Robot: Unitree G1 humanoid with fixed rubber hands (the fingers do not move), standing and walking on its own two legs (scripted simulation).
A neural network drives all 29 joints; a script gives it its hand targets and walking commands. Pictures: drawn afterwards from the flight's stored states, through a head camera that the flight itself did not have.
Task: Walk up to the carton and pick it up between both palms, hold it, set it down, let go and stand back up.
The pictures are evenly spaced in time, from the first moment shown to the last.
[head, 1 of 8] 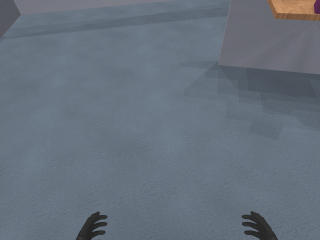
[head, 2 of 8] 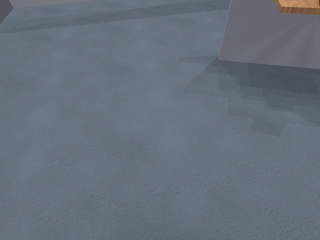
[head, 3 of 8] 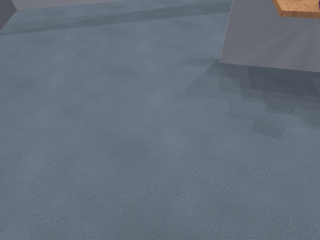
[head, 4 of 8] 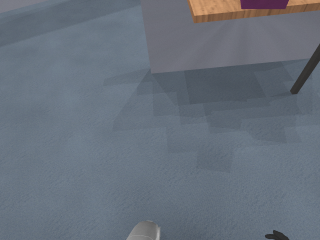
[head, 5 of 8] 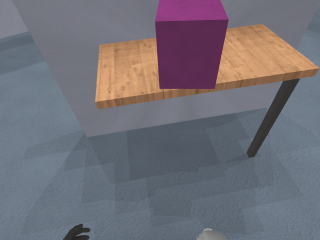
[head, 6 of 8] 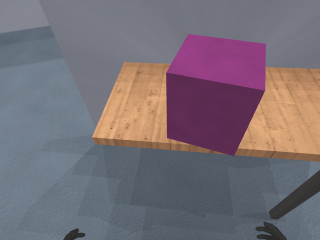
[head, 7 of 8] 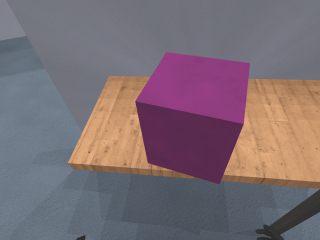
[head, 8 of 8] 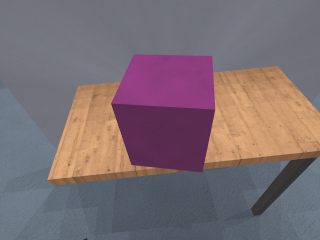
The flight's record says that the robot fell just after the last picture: no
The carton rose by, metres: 0.00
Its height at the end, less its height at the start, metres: +0.00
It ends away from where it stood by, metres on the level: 0.00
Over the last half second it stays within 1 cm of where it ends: yes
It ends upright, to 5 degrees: yes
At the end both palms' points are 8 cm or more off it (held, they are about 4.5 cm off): yes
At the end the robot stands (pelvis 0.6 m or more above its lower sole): yes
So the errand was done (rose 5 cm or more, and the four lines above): no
